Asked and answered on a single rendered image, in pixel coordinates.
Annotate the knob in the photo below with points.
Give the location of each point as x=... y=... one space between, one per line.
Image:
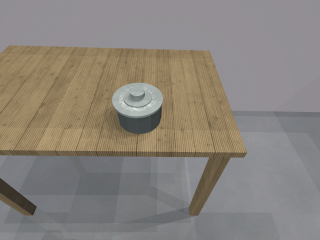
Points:
x=137 y=93

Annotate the lid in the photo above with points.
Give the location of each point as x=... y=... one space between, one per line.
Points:
x=128 y=107

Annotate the pot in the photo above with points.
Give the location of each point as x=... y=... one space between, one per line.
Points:
x=140 y=125

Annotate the table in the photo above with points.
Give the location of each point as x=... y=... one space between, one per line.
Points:
x=57 y=101

